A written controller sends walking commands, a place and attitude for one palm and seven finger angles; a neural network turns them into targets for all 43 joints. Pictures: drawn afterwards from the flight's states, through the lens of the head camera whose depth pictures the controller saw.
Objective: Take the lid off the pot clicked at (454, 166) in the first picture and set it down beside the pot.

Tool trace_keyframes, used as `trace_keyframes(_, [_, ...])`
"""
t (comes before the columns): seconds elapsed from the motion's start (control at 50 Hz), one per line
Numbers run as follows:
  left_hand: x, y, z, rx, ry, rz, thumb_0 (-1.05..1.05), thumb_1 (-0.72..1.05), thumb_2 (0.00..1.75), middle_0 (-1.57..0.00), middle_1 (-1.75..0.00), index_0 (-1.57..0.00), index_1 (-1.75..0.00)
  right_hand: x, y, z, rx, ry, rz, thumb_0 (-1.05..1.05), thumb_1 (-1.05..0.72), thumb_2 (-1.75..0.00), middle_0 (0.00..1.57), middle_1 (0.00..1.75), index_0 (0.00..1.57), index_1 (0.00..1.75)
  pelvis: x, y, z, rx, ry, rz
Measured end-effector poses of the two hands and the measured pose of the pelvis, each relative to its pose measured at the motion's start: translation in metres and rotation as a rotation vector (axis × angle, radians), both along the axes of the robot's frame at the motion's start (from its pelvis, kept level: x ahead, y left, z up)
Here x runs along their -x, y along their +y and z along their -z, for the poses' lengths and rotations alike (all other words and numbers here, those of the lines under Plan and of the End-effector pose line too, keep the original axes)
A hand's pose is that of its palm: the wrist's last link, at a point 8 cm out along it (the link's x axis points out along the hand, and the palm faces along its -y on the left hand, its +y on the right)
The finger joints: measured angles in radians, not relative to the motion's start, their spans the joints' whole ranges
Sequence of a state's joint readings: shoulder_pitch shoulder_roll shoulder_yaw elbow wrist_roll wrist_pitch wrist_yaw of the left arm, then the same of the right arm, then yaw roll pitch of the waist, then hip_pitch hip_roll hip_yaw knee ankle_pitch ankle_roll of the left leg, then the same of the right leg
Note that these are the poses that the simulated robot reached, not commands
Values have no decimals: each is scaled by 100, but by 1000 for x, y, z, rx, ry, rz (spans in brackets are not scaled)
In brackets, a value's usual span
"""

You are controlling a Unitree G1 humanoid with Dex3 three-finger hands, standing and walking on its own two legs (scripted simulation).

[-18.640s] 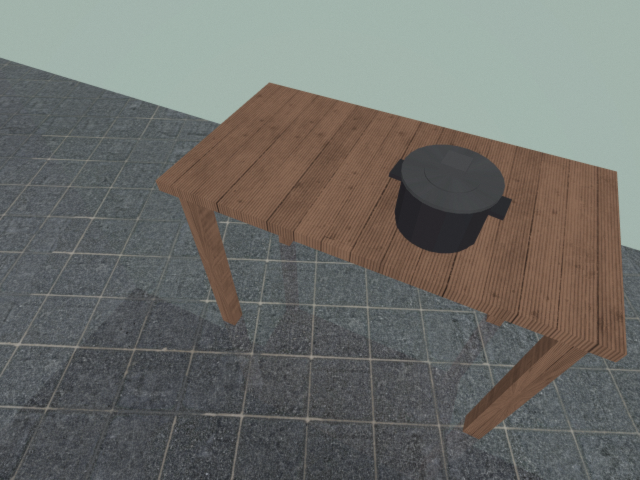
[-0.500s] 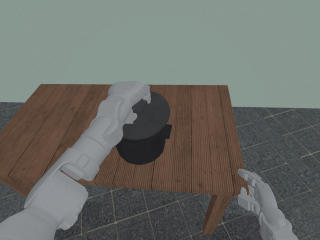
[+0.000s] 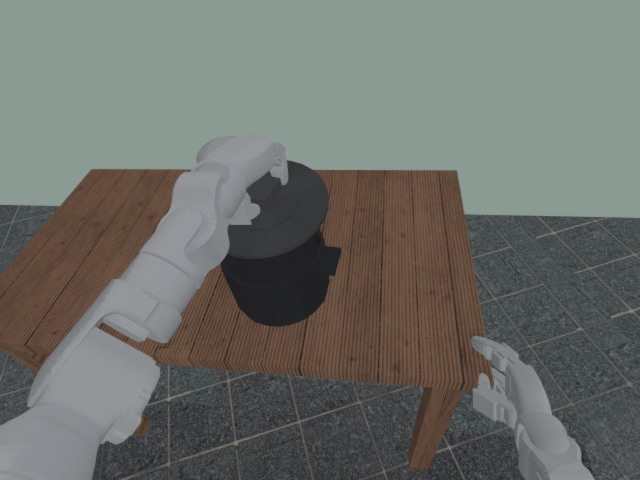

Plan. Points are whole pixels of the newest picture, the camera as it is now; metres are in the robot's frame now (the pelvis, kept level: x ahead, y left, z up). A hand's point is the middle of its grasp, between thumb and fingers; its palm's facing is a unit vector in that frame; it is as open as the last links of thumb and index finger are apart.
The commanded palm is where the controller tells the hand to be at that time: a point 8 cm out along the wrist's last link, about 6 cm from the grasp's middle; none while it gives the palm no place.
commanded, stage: lift the lid straight up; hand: left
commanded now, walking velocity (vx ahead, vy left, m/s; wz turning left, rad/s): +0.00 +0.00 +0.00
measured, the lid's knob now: (259, 191) +0.46 +0.09 +0.14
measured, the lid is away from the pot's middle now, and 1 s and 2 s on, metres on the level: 0.02 0.02 0.16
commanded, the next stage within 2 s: move the lid sideways beside the pot in 0.56 s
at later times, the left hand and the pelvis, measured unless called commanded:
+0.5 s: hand (241, 173) +0.44 +0.10 +0.19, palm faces -0.18 -0.01 -0.98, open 8.1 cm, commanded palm +0.41 +0.11 +0.26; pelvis +0.00 +0.01 +0.00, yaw +0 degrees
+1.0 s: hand (216, 180) +0.43 +0.13 +0.19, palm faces -0.16 +0.01 -0.99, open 8.1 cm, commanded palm +0.41 +0.15 +0.26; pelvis +0.00 +0.01 +0.00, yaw +0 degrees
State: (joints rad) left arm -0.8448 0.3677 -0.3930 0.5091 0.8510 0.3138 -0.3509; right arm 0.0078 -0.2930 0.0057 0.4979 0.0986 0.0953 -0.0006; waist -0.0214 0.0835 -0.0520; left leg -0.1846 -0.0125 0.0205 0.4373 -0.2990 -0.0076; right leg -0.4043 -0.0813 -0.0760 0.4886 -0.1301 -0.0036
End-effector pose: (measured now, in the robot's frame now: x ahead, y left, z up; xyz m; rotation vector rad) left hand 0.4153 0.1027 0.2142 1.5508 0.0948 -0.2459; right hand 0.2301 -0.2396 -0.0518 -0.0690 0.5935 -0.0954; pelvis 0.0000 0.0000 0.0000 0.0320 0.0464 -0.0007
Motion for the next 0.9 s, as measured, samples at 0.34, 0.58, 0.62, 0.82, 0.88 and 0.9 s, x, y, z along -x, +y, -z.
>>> trace_keyframes(0.34, [-1, 4, -29, 7, -30, 7, 1, 21, 101, -77, -90, -58, -75, 1, 3, 1, 13, -11, 0, 2, -91, -90, 10, 26, 28, 35, 3, 4, -1, -3, -7, -7])
trace_keyframes(0.58, [-10, 1, -27, 9, -16, 14, 1, 22, 101, -77, -91, -58, -76, 1, 3, 0, 15, -2, 4, 2, -91, -90, 11, 26, 28, 36, -2, 7, -1, 0, 2, -1])
trace_keyframes(0.62, [-10, 1, -26, 7, -13, 22, 1, 22, 101, -77, -91, -58, -76, 1, 3, 0, 16, -2, 7, 2, -91, -90, 11, 26, 29, 36, -3, 8, -1, 1, 2, 0])
trace_keyframes(0.82, [-10, 6, -34, 35, -55, 24, 1, 22, 101, -78, -90, -58, -76, 0, 3, -1, 19, 3, 10, 2, -91, -90, 12, 26, 29, 37, -6, 11, -1, 5, 0, 4])
trace_keyframes(0.88, [-10, 16, -33, 34, -63, 2, 1, 22, 101, -78, -90, -58, -76, 0, 4, -1, 18, 6, 10, 2, -91, -90, 11, 25, 29, 37, -6, 11, -1, 5, 1, 10])
trace_keyframes(0.9, [-9, 19, -32, 28, -65, -3, 1, 22, 101, -78, -91, -58, -76, 0, 4, -1, 17, 7, 10, 2, -91, -90, 11, 25, 28, 37, -6, 11, -1, 5, 1, 10])
